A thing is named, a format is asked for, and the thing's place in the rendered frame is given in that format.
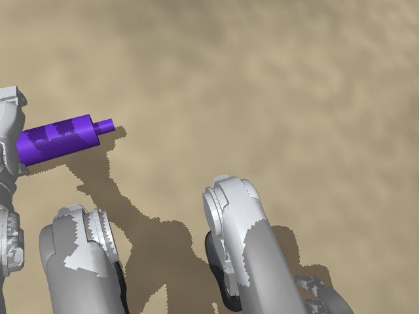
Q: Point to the bottle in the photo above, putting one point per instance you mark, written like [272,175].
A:
[51,141]

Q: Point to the left robot hand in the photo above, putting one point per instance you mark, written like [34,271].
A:
[12,119]

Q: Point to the left robot arm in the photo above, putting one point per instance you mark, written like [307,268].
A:
[11,235]

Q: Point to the left robot foot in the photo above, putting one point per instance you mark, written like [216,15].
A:
[122,287]

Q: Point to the right robot foot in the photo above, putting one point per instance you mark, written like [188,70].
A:
[232,303]

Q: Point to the right robot hand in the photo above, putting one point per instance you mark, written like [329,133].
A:
[330,301]

